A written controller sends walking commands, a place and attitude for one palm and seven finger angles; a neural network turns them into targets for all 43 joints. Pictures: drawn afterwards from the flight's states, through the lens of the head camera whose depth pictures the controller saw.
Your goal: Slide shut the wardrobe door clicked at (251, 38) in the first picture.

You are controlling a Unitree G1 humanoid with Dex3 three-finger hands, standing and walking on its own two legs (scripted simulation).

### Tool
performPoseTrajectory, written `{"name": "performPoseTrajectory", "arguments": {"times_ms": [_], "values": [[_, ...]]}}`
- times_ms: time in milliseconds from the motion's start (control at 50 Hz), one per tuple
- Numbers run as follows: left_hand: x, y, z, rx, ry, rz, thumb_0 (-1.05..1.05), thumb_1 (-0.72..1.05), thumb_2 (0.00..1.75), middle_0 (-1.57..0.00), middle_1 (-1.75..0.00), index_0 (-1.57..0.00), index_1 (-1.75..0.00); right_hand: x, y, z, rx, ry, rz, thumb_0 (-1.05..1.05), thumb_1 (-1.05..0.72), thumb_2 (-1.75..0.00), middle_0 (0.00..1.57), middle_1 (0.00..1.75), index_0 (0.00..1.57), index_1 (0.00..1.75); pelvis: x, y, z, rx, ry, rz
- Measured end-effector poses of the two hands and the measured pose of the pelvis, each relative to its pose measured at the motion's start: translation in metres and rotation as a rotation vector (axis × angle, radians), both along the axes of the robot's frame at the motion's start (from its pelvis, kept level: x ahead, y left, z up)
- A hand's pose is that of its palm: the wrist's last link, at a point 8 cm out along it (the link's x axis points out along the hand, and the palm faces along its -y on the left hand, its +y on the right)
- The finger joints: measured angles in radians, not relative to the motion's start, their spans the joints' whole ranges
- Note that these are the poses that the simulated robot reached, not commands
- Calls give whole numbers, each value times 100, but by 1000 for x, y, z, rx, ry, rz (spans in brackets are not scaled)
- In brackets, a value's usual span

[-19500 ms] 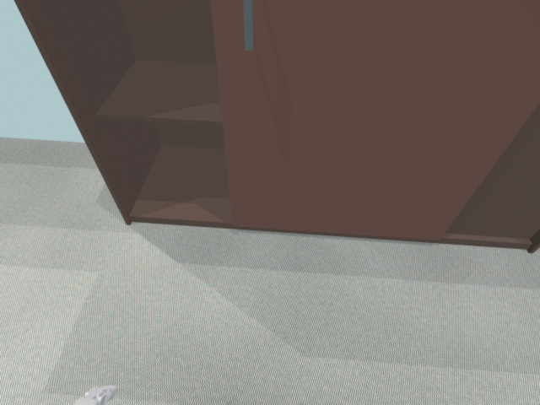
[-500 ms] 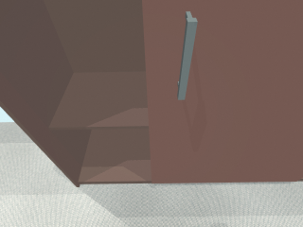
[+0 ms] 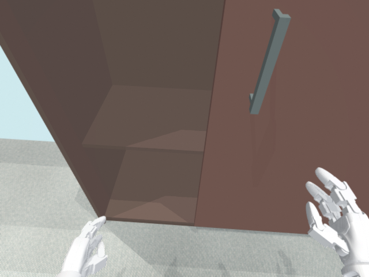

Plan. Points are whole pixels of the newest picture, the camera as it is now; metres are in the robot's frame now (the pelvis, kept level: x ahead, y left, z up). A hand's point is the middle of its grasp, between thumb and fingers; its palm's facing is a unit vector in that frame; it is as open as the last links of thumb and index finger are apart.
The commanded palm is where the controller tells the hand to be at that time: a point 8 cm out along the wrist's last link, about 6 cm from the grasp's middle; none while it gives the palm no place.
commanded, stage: raise the hand with hooked fingers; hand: right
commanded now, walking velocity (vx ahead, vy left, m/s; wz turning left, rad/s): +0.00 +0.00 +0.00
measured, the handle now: (264, 66) +0.50 -0.11 +0.24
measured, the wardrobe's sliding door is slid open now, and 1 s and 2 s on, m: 0.49 0.49 0.49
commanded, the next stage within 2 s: move the hooked fingers beside the handle in 1.78 s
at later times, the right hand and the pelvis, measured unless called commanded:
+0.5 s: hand (344, 209) +0.25 -0.25 +0.12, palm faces -0.05 +1.00 -0.09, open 11.0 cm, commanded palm +0.20 -0.29 +0.12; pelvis +0.02 +0.01 +0.01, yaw +0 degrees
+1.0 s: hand out of the picture +0.25 -0.32 +0.22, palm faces +0.04 +0.99 -0.14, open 13.7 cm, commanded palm +0.22 -0.36 +0.22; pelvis +0.01 -0.04 +0.02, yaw -3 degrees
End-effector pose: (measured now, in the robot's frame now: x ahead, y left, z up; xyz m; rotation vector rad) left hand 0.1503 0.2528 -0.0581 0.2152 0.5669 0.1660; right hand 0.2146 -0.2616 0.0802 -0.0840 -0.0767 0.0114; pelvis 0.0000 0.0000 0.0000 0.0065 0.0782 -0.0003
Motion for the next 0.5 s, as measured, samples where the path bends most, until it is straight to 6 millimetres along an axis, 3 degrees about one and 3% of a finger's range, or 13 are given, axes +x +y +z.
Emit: {"name": "performPoseTrajectory", "arguments": {"times_ms": [60,120,160,220,300,380,440,500], "values": [[19,16,14,32,-94,-11,1,90,90,-20,-30,-21,-30,-29,-4,-25,8,112,73,0,-66,-79,21,46,21,46,-1,8,-9,2,9,5],[36,25,24,79,-140,-37,1,91,90,-20,-30,-20,-30,-65,-13,-46,62,218,18,0,-59,-76,22,50,22,50,0,14,-13,7,12,-7],[46,27,25,111,-139,-67,1,91,90,-20,-30,-20,-30,-81,-21,-48,83,208,-70,1,-54,-74,23,53,23,53,1,18,-15,20,4,-25],[56,20,20,136,-110,-119,1,91,90,-20,-30,-20,-30,-86,-27,-34,72,99,-163,1,-47,-71,23,58,23,58,3,22,-15,35,-14,-52],[62,2,9,106,-75,-164,1,91,90,-20,-30,-20,-30,-62,-19,-4,27,-28,-97,1,-38,-67,23,64,23,63,6,23,-12,46,-38,-72],[57,-17,1,32,-53,-152,1,90,90,-20,-30,-21,-30,-19,-15,14,-33,25,49,1,-28,-63,24,70,24,70,10,22,-5,39,-41,-58],[50,-25,0,-19,-42,-116,1,90,90,-20,-30,-21,-30,8,-25,24,-32,94,76,1,-21,-60,25,74,25,74,16,18,1,28,-37,-31],[42,-27,2,-46,-36,-79,1,90,90,-21,-30,-21,-30,20,-40,41,-4,83,34,0,-14,-57,25,79,26,79,23,12,6,22,-30,-7]]}}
